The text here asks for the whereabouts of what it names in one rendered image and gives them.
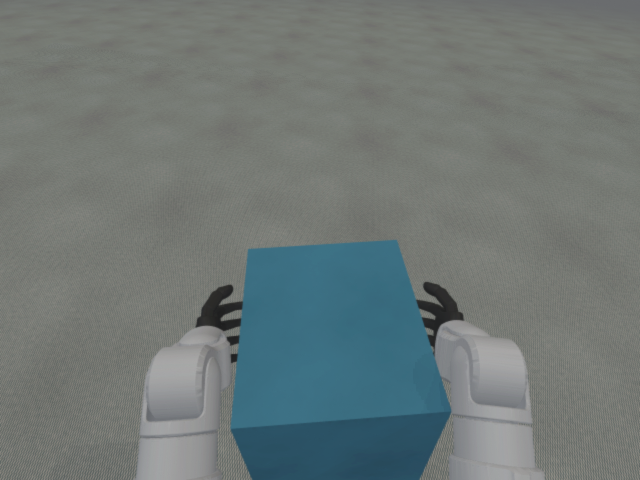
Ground robot right forearm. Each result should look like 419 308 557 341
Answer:
435 320 545 480

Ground robot left hand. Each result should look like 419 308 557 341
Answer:
195 285 243 363

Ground robot left forearm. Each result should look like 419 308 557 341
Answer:
133 326 232 480

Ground carton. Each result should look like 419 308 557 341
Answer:
230 240 451 480

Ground robot right hand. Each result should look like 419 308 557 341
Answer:
416 282 464 357

